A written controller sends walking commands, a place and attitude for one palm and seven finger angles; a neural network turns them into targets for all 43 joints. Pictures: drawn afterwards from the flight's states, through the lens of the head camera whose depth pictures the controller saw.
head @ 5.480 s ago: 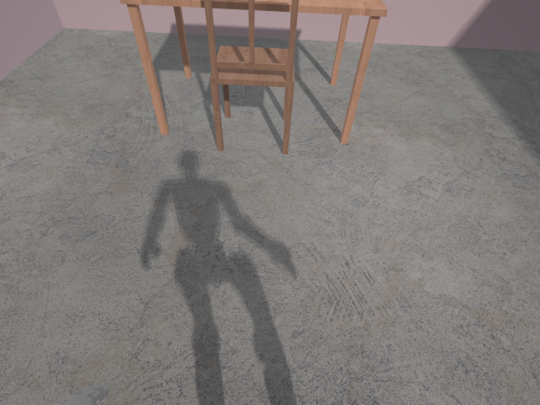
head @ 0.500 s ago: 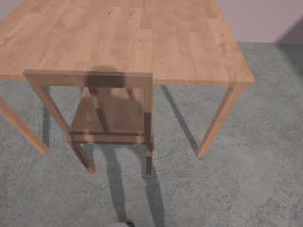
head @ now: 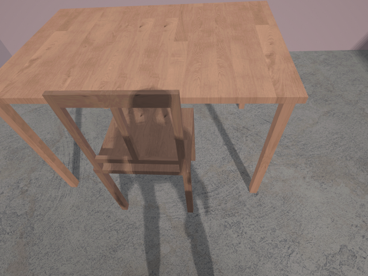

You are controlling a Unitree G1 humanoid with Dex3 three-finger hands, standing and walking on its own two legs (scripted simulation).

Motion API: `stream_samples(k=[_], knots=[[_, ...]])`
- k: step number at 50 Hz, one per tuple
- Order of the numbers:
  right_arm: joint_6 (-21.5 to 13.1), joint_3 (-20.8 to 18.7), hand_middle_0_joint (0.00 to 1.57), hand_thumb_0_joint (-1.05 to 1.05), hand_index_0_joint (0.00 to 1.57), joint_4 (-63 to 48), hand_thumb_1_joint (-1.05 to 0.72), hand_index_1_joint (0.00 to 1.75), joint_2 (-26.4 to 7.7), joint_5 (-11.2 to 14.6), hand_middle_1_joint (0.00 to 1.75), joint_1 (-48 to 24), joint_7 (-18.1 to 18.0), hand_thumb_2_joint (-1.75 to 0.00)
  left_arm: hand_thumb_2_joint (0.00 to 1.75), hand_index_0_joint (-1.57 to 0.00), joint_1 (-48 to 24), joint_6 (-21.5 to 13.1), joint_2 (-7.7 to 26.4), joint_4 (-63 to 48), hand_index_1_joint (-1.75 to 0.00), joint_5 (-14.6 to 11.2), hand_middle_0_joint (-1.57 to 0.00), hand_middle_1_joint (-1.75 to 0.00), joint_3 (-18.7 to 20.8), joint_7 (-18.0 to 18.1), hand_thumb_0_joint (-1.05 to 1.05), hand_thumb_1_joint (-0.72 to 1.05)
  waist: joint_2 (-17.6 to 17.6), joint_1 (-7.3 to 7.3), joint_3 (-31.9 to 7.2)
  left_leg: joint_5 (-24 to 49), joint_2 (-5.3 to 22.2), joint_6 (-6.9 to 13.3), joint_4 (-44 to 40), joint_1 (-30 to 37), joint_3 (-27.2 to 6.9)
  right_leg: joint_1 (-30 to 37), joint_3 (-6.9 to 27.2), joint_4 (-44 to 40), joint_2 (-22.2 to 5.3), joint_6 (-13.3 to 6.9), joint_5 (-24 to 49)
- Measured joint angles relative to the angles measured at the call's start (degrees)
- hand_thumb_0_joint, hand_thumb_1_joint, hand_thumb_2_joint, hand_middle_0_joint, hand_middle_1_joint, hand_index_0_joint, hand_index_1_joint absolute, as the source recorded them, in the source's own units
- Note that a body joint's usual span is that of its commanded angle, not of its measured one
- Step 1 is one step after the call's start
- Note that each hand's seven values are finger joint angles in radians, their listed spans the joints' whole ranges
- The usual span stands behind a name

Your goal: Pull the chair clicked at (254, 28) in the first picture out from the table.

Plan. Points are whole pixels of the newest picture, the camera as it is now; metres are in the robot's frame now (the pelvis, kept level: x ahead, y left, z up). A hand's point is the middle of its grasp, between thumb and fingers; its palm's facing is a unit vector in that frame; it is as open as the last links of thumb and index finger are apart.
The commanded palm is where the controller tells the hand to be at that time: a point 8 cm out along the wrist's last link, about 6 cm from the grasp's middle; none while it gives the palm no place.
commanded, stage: come to a stop and stand still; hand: left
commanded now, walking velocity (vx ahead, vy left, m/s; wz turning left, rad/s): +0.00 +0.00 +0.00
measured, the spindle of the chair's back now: (127, 135) +0.54 +0.26 -0.11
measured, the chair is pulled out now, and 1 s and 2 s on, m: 0.00 0.00 0.00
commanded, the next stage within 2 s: look again from close up in 0.54 s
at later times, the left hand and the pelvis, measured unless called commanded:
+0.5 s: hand out of the picture +0.02 +0.23 -0.19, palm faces +0.02 -0.98 -0.18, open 7.3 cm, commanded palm none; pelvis +0.01 +0.06 -0.01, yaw -1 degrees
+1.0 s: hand out of the picture +0.02 +0.22 -0.18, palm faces -0.01 -0.97 -0.25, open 7.4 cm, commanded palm none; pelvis +0.00 +0.04 -0.01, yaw -1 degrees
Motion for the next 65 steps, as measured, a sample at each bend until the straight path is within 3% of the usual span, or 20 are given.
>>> stream_samples(k=[2, 6, 10, 14, 25, 33, 43, 65], knots=[[-0.44, 0.28, 0.20, 0.01, 0.19, -0.54, -0.91, 0.30, 0.45, 0.28, 0.30, -1.34, -0.13, -0.90, 0.90, -0.20, 0.18, 0.33, 0.37, 0.66, -0.30, 0.10, -0.20, -0.30, 0.10, 0.02, 0.00, 0.91, -0.51, 0.39, 0.34, 0.08, -0.04, 0.27, -4.92, 1.84, 0.21, -0.46, 0.27, 0.82, -0.47, 0.59, -0.28], [-2.66, 1.09, 0.20, 0.00, 0.20, -1.84, -0.91, 0.30, 1.15, 0.44, 0.30, -3.34, -0.43, -0.90, 0.90, -0.20, 0.67, 1.36, 1.01, 2.38, -0.30, -0.41, -0.20, -0.30, 0.12, 0.01, 0.00, 0.91, 0.02, 0.14, -0.19, 7.84, 1.16, 1.14, -18.64, 8.08, 0.06, -2.07, -0.04, 5.52, 0.13, 2.28, -2.77], [-3.05, 1.82, 0.20, 0.01, 0.20, -1.22, -0.93, 0.30, 3.40, 0.08, 0.30, -5.05, -1.33, -0.90, 0.90, -0.20, -0.20, 2.20, 2.49, 3.72, -0.30, -0.55, -0.20, -0.30, 0.18, 0.19, 0.00, 0.91, -2.98, 0.70, -1.04, 5.27, -0.26, 1.94, -17.31, 8.85, 0.78, -1.32, 0.92, 6.58, -1.28, 3.41, -3.76], [-3.54, 2.44, 0.20, 0.01, 0.20, -1.03, -0.94, 0.30, 3.64, 0.35, 0.30, -6.19, -1.59, -0.90, 0.90, -0.20, -1.44, 1.97, 2.61, 4.28, -0.30, -0.60, -0.20, -0.30, -0.39, 0.00, 0.00, 0.91, -3.70, 0.79, -1.36, 5.79, -0.61, 2.55, -18.39, 10.25, 1.22, 0.45, 1.27, 4.43, -1.52, 4.14, -2.77], [-4.08, 2.85, 0.20, 0.00, 0.20, 0.01, -0.94, 0.30, 3.46, 0.54, 0.30, -5.62, -1.52, -0.90, 0.90, -0.20, -3.97, 1.31, 2.51, 4.76, -0.30, -0.66, -0.20, -0.30, -1.36, -0.05, 0.00, 0.91, -3.56, -0.79, -0.73, 6.46, -1.13, 3.30, -20.37, 11.59, 1.93, 2.11, 1.84, 1.20, -1.89, 5.03, -1.09], [-3.89, 3.20, 0.20, 0.00, 0.20, 1.53, -0.92, 0.30, 3.95, 0.69, 0.30, -2.61, -1.11, -0.90, 0.90, -0.20, -4.14, 0.75, 2.90, 4.86, -0.30, -0.65, -0.20, -0.30, -1.65, 0.56, 0.00, 0.91, -2.62, -1.50, -0.14, 6.52, -0.94, 3.14, -20.25, 11.34, 1.92, 2.02, 1.79, 1.00, -1.71, 4.92, -1.00], [-4.36, 3.58, 0.20, 0.00, 0.20, -2.33, -0.91, 0.30, 3.62, 0.36, 0.30, 0.76, -0.54, -0.90, 0.90, -0.20, -2.48, 0.27, 2.59, 2.85, -0.30, -0.76, -0.20, -0.30, -2.50, 0.35, 0.00, 0.91, 0.56, -2.47, -0.52, 3.26, -0.59, 3.03, -13.63, 8.93, 1.87, -0.93, 2.14, 8.61, -1.73, 4.36, -4.66], [-4.00, 3.53, 0.20, 0.00, 0.20, 0.23, -0.91, 0.30, 3.60, 0.30, 0.30, -0.08, -0.58, -0.90, 0.90, -0.20, -1.18, 0.05, 0.79, 3.15, -0.30, -0.81, -0.20, -0.30, -2.42, -0.53, 0.00, 0.91, -0.54, -1.72, -0.38, 6.63, 1.49, 0.25, -17.72, 9.09, 0.93, -2.00, 1.06, 7.57, 0.47, 1.58, -3.43]])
